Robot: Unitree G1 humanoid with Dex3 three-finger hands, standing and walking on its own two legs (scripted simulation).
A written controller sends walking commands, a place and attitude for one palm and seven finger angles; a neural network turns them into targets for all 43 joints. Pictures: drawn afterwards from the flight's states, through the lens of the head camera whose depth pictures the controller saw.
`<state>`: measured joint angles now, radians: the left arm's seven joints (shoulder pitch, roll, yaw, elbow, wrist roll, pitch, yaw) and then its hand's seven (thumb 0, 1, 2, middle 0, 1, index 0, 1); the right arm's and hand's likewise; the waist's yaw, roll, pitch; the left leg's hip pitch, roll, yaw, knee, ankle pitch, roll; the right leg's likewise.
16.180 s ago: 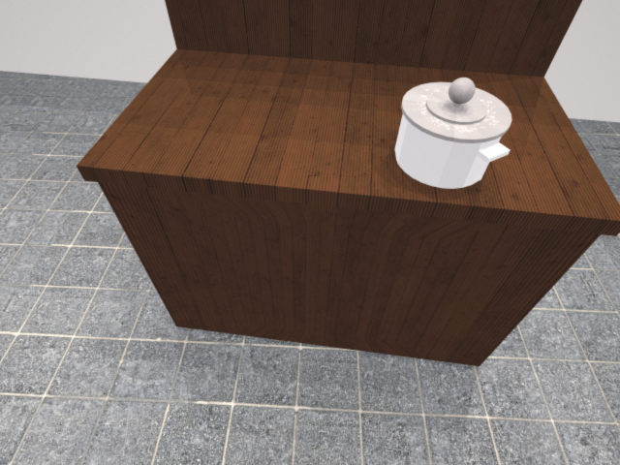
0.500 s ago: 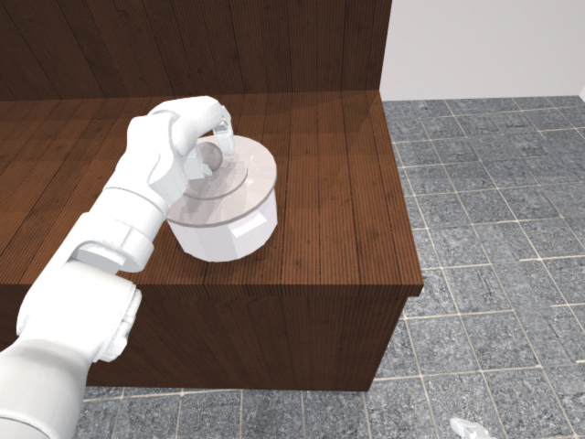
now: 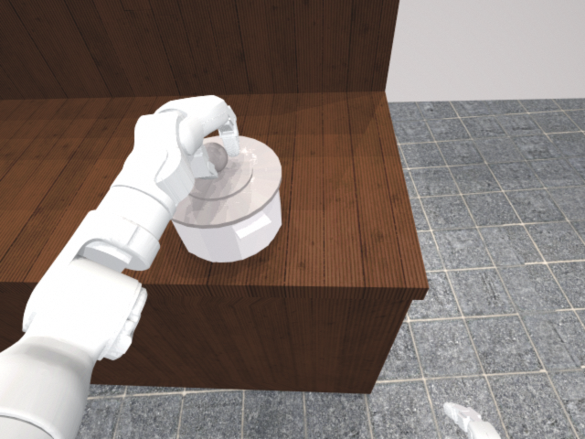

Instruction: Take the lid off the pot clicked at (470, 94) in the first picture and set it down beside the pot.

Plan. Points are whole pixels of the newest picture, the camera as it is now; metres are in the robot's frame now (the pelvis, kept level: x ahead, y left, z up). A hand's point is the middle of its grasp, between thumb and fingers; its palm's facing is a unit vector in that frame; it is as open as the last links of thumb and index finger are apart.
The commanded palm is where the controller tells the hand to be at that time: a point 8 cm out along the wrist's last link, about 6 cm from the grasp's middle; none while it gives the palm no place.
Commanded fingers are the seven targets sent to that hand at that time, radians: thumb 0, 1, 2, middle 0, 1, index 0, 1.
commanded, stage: close the fingers and squeeze the knob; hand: left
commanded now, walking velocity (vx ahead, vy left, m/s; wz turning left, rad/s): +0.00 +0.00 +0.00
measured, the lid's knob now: (212, 157) +0.48 +0.13 +0.13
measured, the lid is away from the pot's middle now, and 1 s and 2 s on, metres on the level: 0.01 0.01 0.02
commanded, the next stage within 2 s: lift the lid straight up in 0.30 s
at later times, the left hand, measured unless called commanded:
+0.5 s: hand (204, 157) +0.45 +0.13 +0.16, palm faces -0.36 -0.07 -0.93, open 7.4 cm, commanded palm +0.44 +0.13 +0.23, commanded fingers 0.00 0.71 0.88 -0.86 -1.06 -0.85 -1.07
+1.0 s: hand (204, 139) +0.46 +0.12 +0.19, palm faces -0.34 -0.07 -0.94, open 7.4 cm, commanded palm +0.45 +0.13 +0.27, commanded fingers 0.00 0.71 0.88 -0.86 -1.06 -0.85 -1.07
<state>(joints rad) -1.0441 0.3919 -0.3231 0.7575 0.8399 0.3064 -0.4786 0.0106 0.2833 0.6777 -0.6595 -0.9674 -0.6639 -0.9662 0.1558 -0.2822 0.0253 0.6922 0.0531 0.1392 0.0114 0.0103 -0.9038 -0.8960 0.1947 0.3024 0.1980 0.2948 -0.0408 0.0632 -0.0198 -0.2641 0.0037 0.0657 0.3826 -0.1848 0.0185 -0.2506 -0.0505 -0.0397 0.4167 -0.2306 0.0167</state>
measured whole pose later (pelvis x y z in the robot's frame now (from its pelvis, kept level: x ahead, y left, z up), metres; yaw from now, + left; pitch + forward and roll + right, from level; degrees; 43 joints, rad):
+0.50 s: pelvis +0.00 +0.00 +0.00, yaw +0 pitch +4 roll +1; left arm -1.05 0.40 -0.34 0.76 0.84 0.32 -0.48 0.01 0.28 0.68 -0.66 -0.96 -0.65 -0.99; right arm 0.18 -0.29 0.02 0.71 0.05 0.14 0.01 0.01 -0.90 -0.90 0.19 0.30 0.20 0.29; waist -0.05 0.07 -0.02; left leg -0.26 0.00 0.06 0.38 -0.18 0.02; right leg -0.25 -0.05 -0.04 0.42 -0.23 0.02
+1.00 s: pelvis +0.00 +0.00 +0.00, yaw +0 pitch +3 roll +1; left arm -1.12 0.40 -0.33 0.77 0.83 0.32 -0.52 0.02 0.28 0.68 -0.67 -0.95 -0.67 -0.97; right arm 0.15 -0.28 0.03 0.71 0.04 0.09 0.00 0.01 -0.90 -0.90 0.19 0.30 0.20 0.29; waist -0.04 0.07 -0.01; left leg -0.24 0.00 0.06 0.36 -0.17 0.02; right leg -0.24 -0.05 -0.04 0.40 -0.23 0.01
